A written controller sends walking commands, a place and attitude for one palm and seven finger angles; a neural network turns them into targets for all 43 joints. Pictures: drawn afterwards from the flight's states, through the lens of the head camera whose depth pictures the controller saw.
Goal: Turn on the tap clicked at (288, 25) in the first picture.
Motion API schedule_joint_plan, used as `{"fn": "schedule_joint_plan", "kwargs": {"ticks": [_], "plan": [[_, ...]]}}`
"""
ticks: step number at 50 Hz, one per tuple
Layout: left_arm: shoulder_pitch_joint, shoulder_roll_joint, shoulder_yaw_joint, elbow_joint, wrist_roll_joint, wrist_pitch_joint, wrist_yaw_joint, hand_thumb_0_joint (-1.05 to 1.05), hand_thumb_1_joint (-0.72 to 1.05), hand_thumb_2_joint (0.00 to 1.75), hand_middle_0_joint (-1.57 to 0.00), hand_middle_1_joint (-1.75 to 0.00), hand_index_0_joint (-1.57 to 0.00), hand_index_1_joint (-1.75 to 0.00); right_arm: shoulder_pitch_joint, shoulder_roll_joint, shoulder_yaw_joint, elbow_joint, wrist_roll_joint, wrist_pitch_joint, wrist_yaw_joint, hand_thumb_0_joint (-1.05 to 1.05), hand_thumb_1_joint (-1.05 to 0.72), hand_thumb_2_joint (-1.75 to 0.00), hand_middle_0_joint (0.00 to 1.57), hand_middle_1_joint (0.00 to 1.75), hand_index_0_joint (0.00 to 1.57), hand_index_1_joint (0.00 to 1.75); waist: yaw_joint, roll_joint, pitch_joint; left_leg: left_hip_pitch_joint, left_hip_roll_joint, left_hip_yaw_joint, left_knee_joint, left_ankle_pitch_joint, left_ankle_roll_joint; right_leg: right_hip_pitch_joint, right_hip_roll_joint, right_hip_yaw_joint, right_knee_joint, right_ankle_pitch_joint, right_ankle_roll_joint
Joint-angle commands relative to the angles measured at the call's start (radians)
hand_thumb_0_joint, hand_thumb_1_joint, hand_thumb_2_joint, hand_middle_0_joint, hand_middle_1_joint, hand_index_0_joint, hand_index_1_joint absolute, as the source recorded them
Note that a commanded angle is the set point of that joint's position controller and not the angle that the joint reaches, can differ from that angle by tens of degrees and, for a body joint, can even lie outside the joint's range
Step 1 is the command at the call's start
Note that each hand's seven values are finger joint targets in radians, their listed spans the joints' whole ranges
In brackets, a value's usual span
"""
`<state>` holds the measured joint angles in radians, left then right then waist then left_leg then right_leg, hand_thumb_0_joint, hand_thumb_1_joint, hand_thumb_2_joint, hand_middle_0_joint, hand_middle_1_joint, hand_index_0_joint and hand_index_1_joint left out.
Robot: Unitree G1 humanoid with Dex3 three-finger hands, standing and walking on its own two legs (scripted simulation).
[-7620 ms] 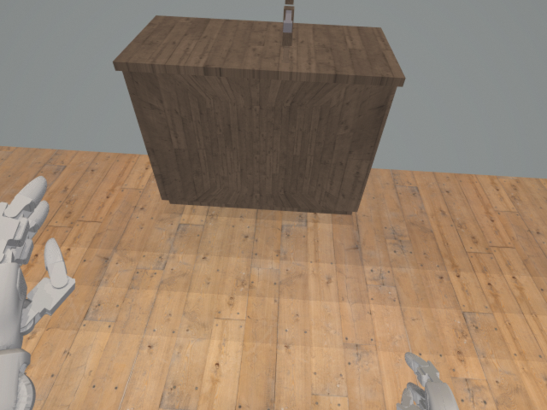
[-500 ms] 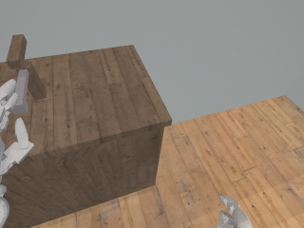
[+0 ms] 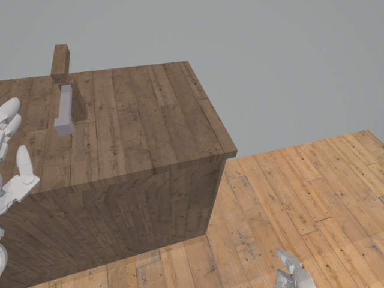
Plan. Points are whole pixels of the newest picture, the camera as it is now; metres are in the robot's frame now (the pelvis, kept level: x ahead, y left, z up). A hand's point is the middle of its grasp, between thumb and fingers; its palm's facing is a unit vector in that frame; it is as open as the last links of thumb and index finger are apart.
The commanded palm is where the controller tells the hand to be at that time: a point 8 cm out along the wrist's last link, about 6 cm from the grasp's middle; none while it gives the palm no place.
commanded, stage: come to a stop and stand still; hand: left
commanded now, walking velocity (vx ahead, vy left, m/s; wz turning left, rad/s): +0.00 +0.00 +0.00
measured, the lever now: (64, 126) +0.37 +0.32 +0.12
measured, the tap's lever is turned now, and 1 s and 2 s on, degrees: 0 0 0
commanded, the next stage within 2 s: look again from close up in 0.96 s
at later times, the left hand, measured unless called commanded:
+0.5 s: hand (64, 162) +0.26 +0.25 +0.16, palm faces +0.42 -0.83 -0.36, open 7.4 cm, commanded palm +0.20 +0.27 +0.18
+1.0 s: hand (88, 154) +0.28 +0.22 +0.16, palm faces +0.39 -0.84 -0.38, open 7.4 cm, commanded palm +0.22 +0.25 +0.18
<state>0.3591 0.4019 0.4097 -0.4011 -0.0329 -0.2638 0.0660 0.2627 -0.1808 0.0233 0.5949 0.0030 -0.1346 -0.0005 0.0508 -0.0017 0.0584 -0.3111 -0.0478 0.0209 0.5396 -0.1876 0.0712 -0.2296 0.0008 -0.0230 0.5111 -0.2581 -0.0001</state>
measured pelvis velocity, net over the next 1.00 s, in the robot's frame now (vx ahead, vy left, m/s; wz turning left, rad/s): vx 0.06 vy -0.03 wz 0.01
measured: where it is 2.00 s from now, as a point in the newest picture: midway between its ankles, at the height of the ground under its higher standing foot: outside the picture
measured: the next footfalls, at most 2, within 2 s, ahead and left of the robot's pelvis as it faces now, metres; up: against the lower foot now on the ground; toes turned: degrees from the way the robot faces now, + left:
none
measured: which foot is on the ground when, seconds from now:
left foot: down 0.00-1.00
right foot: down 0.00-1.00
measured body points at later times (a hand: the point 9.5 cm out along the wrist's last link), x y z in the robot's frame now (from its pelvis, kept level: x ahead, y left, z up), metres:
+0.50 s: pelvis +0.04 -0.01 +0.01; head +0.04 +0.00 +0.46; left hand +0.23 +0.29 +0.18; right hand +0.23 -0.22 -0.06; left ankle +0.07 +0.06 -0.73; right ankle +0.03 -0.14 -0.73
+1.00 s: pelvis +0.06 -0.03 +0.01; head +0.06 -0.03 +0.46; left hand +0.25 +0.26 +0.18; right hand +0.24 -0.26 -0.07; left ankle +0.07 +0.06 -0.73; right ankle +0.03 -0.14 -0.73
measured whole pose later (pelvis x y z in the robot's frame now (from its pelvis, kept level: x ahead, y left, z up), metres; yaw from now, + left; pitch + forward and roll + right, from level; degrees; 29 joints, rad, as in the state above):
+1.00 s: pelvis +0.06 -0.03 +0.01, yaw +1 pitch +0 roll -1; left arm 0.42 0.35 0.32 -0.40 -0.04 -0.15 0.10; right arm 0.21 -0.22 0.02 0.58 0.01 -0.05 -0.05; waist 0.02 0.02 -0.01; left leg -0.22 -0.02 0.00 0.47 -0.24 0.04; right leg -0.12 0.05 0.00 0.40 -0.27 -0.03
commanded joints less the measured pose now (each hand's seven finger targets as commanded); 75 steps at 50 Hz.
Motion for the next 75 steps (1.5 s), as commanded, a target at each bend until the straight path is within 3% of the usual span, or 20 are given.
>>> {"fn": "schedule_joint_plan", "kwargs": {"ticks": [1,6,9,12,20,26,29,40,44,47,54,58,63,73,74,75], "plan": [[-0.2,0.085,-0.005,-0.147,0.018,-0.035,0.027,0.0,0.9,0.9,-0.2,-0.3,-0.2,-0.3,-0.12,-0.15,-0.046,-0.172,0.014,-0.078,-0.021,0.0,-0.9,-0.9,0.2,0.3,0.2,0.3,-0.023,0.155,-0.087,0.012,0.187,-0.287,-0.363,-0.471,-0.033,-0.003,-0.007,0.04,-0.022,-0.112,-0.022],[-0.183,0.107,0.008,-0.19,0.034,-0.026,0.038,0.0,0.9,0.9,-0.2,-0.3,-0.2,-0.3,-0.133,-0.141,-0.045,-0.176,0.001,-0.07,-0.022,0.0,-0.9,-0.9,0.2,0.3,0.2,0.3,-0.017,0.129,-0.11,0.021,0.161,-0.25,-0.365,-0.419,-0.073,0.061,0.001,0.029,-0.078,-0.068,-0.028],[-0.108,0.147,0.067,-0.196,0.028,-0.022,0.04,0.0,0.9,0.9,-0.2,-0.3,-0.2,-0.3,-0.14,-0.139,-0.044,-0.178,-0.005,-0.056,-0.023,0.0,-0.9,-0.9,0.2,0.3,0.2,0.3,-0.015,0.088,-0.121,0.015,0.146,-0.211,-0.339,-0.367,-0.077,0.094,-0.01,0.038,-0.119,-0.062,-0.035],[-0.094,0.123,0.055,-0.188,0.022,-0.02,0.038,0.0,0.9,0.9,-0.2,-0.3,-0.2,-0.3,-0.141,-0.136,-0.039,-0.179,-0.006,-0.05,-0.029,0.0,-0.9,-0.9,0.2,0.3,0.2,0.3,-0.017,0.082,-0.115,0.027,0.145,-0.198,-0.322,-0.318,-0.071,0.088,-0.02,0.05,-0.142,-0.049,-0.038],[-0.142,0.088,-0.01,-0.196,0.025,-0.002,0.039,0.0,0.9,0.9,-0.2,-0.3,-0.2,-0.3,-0.141,-0.144,-0.035,-0.171,-0.005,-0.046,-0.038,0.0,-0.9,-0.9,0.2,0.3,0.2,0.3,-0.025,0.106,-0.14,0.136,0.148,-0.175,-0.257,-0.037,-0.08,0.064,-0.029,0.052,-0.136,0.077,-0.034],[-0.071,0.113,0.021,-0.212,0.011,0.013,0.045,0.0,0.9,0.9,-0.2,-0.3,-0.2,-0.3,-0.148,-0.141,-0.036,-0.172,-0.001,-0.028,-0.039,0.0,-0.9,-0.9,0.2,0.3,0.2,0.3,-0.022,0.045,-0.199,0.179,0.123,-0.115,-0.133,0.225,-0.062,0.1,-0.065,0.081,-0.158,0.231,-0.042],[-0.062,0.134,0.04,-0.232,0.003,0.018,0.046,0.0,0.9,0.9,-0.2,-0.3,-0.2,-0.3,-0.154,-0.144,-0.036,-0.172,0.005,-0.018,-0.039,0.0,-0.9,-0.9,0.2,0.3,0.2,0.3,-0.025,0.076,-0.205,0.188,0.121,-0.108,-0.111,0.285,-0.061,0.102,-0.071,0.09,-0.146,0.277,-0.045],[-0.021,0.121,0.031,-0.214,-0.01,0.035,0.05,0.0,0.9,0.9,-0.2,-0.3,-0.2,-0.3,-0.155,-0.149,-0.04,-0.178,0.01,0.011,-0.045,0.0,-0.9,-0.9,0.2,0.3,0.2,0.3,-0.029,0.029,-0.202,0.184,0.12,-0.097,-0.088,0.293,-0.04,0.108,-0.079,0.104,-0.149,0.333,-0.04],[-0.029,0.135,0.036,-0.214,-0.011,0.043,0.054,0.0,0.9,0.9,-0.2,-0.3,-0.2,-0.3,-0.162,-0.148,-0.039,-0.177,0.014,0.017,-0.049,0.0,-0.9,-0.9,0.2,0.3,0.2,0.3,-0.028,0.042,-0.184,0.177,0.12,-0.103,-0.098,0.267,-0.039,0.098,-0.083,0.104,-0.156,0.302,-0.038],[-0.019,0.124,0.03,-0.198,-0.013,0.043,0.053,0.0,0.9,0.9,-0.2,-0.3,-0.2,-0.3,-0.159,-0.148,-0.041,-0.176,0.012,0.022,-0.049,0.0,-0.9,-0.9,0.2,0.3,0.2,0.3,-0.028,0.017,-0.18,0.163,0.118,-0.103,-0.096,0.232,-0.032,0.101,-0.086,0.114,-0.169,0.289,-0.038],[-0.047,0.137,0.031,-0.229,-0.011,0.046,0.056,0.0,0.9,0.9,-0.2,-0.3,-0.2,-0.3,-0.165,-0.149,-0.041,-0.173,0.013,0.022,-0.053,0.0,-0.9,-0.9,0.2,0.3,0.2,0.3,-0.028,0.055,-0.166,0.169,0.121,-0.11,-0.119,0.204,-0.032,0.09,-0.08,0.106,-0.173,0.242,-0.038],[-0.033,0.12,0.021,-0.209,-0.013,0.047,0.055,0.0,0.9,0.9,-0.2,-0.3,-0.2,-0.3,-0.159,-0.148,-0.043,-0.174,0.012,0.022,-0.052,0.0,-0.9,-0.9,0.2,0.3,0.2,0.3,-0.028,0.023,-0.156,0.155,0.121,-0.116,-0.129,0.172,-0.029,0.094,-0.074,0.106,-0.184,0.219,-0.035],[-0.043,0.119,0.014,-0.22,-0.009,0.043,0.054,0.0,0.9,0.9,-0.2,-0.3,-0.2,-0.3,-0.16,-0.148,-0.044,-0.172,0.012,0.02,-0.051,0.0,-0.9,-0.9,0.2,0.3,0.2,0.3,-0.029,0.061,-0.146,0.149,0.126,-0.125,-0.154,0.122,-0.028,0.085,-0.068,0.099,-0.185,0.179,-0.035],[-0.022,0.123,0.023,-0.238,-0.009,0.043,0.055,0.0,0.9,0.9,-0.2,-0.3,-0.2,-0.3,-0.155,-0.149,-0.047,-0.17,0.013,0.016,-0.051,0.0,-0.9,-0.9,0.2,0.3,0.2,0.3,-0.027,0.054,-0.174,0.157,0.132,-0.134,-0.156,0.18,-0.031,0.118,-0.064,0.075,-0.169,0.212,-0.032],[-0.91,0.838,0.228,-0.518,0.013,-0.101,0.077,0.0,0.9,0.9,-0.2,-0.3,-0.2,-0.3,-0.045,-0.172,0.15,-0.311,0.068,0.03,-0.121,0.0,-0.9,-0.9,0.2,0.3,0.2,0.3,-0.089,0.252,0.029,-0.127,0.087,-0.149,-0.202,0.006,-0.018,0.14,0.019,0.036,-0.089,0.018,0.031],[-0.522,0.331,0.197,0.073,0.111,0.078,0.019,0.0,0.9,0.9,-0.2,-0.3,-0.2,-0.3,-0.115,-0.144,-0.04,-0.091,-0.046,-0.005,-0.092,0.0,-0.9,-0.9,0.2,0.3,0.2,0.3,0.018,0.239,-0.18,0.238,0.085,-0.053,-0.109,0.39,-0.094,0.019,0.051,-0.03,-0.004,0.163,-0.048]]}}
